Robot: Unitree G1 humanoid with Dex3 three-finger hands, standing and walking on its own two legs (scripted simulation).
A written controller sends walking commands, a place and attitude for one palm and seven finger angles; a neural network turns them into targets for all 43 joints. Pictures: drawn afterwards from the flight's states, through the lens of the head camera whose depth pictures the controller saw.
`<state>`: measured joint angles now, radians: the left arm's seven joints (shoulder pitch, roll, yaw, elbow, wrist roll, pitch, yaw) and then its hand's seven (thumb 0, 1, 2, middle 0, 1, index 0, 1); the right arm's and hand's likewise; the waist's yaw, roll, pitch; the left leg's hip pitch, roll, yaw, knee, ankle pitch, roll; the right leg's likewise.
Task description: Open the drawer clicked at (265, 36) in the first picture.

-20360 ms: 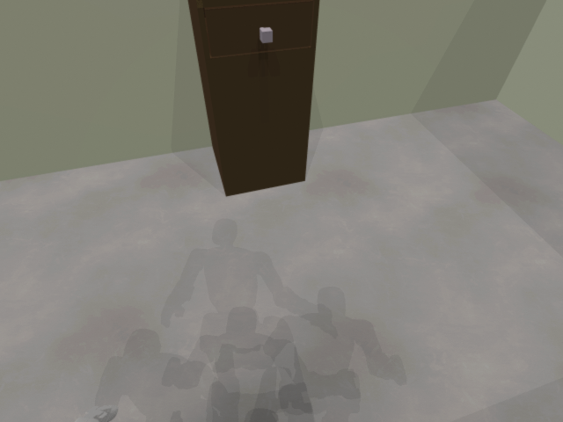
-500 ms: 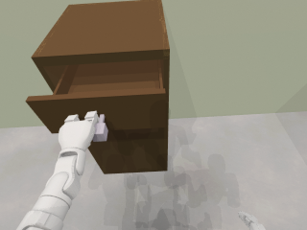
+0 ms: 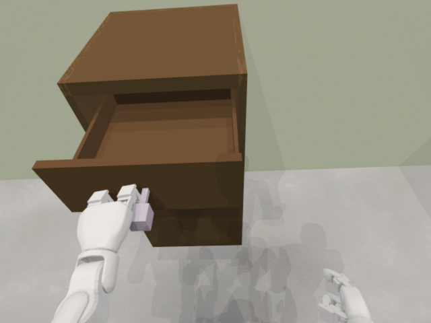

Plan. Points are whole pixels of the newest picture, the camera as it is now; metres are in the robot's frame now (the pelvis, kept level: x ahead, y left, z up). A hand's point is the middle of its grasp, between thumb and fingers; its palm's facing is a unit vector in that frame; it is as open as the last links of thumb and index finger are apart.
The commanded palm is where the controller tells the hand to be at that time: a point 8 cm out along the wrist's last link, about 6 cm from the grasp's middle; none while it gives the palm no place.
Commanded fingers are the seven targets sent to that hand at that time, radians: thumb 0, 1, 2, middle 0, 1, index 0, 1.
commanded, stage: pull the drawer open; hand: left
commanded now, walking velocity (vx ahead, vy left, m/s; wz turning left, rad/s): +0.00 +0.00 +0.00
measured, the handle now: (142, 207) +0.31 +0.18 +0.05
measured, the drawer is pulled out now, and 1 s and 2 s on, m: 0.22 0.30 0.30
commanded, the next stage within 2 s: open the thumb to release the handle in 0.96 s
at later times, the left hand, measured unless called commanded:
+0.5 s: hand (112, 265) +0.21 +0.21 +0.03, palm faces +0.04 -0.12 -0.99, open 5.1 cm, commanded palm +0.17 +0.21 +0.08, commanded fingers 0.00 0.90 0.90 -0.40 -1.35 -0.40 -1.35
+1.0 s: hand (107, 283) +0.18 +0.21 +0.03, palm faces +0.05 -0.14 -0.99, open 5.4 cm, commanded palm +0.13 +0.20 +0.08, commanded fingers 0.00 0.90 0.90 -0.40 -1.35 -0.40 -1.35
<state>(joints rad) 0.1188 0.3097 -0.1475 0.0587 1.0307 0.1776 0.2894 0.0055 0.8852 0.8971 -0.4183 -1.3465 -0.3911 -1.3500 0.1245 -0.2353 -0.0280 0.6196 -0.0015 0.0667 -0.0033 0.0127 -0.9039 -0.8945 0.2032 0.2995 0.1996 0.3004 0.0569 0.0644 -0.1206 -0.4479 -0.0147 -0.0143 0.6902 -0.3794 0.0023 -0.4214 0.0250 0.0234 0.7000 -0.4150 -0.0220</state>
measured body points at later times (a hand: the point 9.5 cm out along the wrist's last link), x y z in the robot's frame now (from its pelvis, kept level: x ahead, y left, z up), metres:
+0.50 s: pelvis -0.01 -0.01 +0.00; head +0.00 -0.04 +0.45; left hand +0.20 +0.21 +0.08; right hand +0.20 -0.22 -0.10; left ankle -0.02 +0.12 -0.72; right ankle -0.04 -0.11 -0.72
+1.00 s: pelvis -0.02 -0.01 -0.01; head -0.01 -0.04 +0.44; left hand +0.17 +0.21 +0.08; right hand +0.20 -0.22 -0.10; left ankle -0.02 +0.12 -0.72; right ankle -0.04 -0.11 -0.72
